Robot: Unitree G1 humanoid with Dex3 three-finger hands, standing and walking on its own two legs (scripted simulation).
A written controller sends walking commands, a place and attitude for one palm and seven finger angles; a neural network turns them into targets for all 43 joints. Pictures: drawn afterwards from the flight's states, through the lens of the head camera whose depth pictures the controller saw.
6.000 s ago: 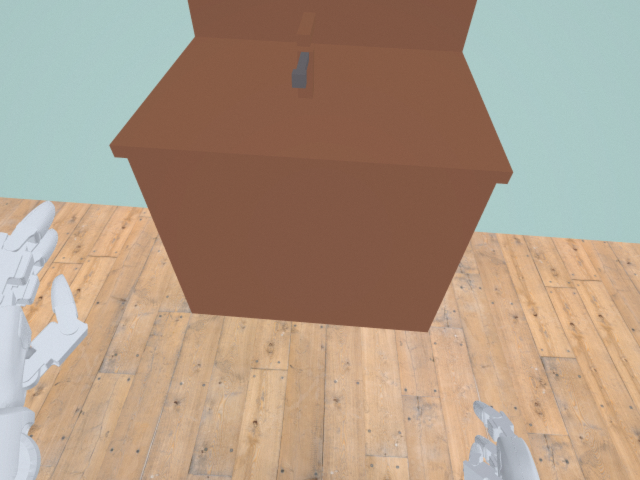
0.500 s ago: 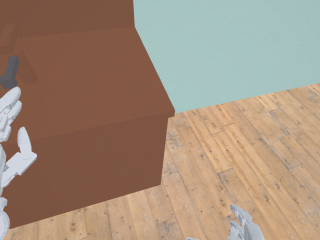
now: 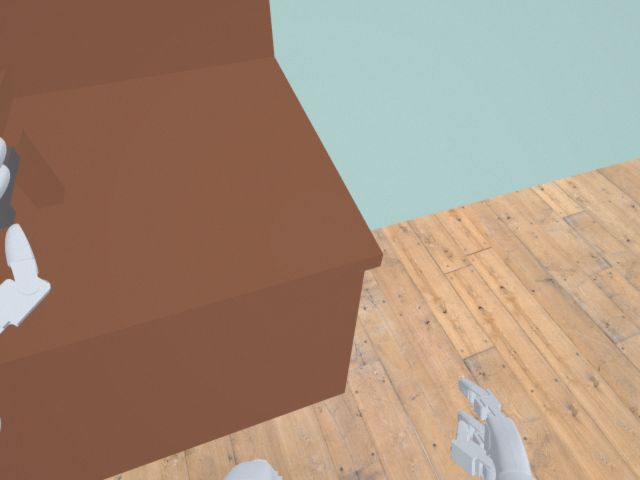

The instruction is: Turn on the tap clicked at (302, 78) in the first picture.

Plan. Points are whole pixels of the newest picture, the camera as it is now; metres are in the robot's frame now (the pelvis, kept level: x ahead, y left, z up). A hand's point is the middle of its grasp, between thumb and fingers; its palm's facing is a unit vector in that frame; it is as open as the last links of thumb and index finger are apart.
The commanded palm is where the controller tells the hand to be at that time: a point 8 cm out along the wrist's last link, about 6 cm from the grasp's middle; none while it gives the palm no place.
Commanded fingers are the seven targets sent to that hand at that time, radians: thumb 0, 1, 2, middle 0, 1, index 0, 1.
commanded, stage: shuffle to correct the standing spot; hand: left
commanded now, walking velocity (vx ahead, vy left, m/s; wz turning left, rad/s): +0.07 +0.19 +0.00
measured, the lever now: out of the picture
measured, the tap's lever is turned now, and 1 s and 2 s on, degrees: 0 0 0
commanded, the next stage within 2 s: come to a stop and stand still in 0.12 s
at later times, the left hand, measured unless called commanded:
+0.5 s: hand out of the picture +0.29 +0.30 +0.23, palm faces +0.38 -0.80 -0.47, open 7.4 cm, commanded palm +0.24 +0.35 +0.21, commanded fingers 0.00 0.90 0.90 -0.20 -0.30 -0.20 -0.30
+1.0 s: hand out of the picture +0.32 +0.36 +0.24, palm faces +0.46 -0.80 -0.39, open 7.4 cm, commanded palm +0.24 +0.37 +0.21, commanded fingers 0.00 0.90 0.90 -0.20 -0.30 -0.20 -0.30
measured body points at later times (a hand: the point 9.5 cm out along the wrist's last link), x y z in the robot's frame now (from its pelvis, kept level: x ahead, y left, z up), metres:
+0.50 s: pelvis +0.07 +0.07 +0.02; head +0.10 +0.08 +0.47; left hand +0.27 +0.35 +0.25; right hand +0.26 -0.13 -0.05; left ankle +0.09 +0.18 -0.71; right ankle +0.09 +0.00 -0.71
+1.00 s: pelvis +0.06 +0.09 +0.03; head +0.09 +0.10 +0.48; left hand +0.29 +0.40 +0.26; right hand +0.23 -0.15 -0.05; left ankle +0.08 +0.19 -0.71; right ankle +0.09 +0.00 -0.71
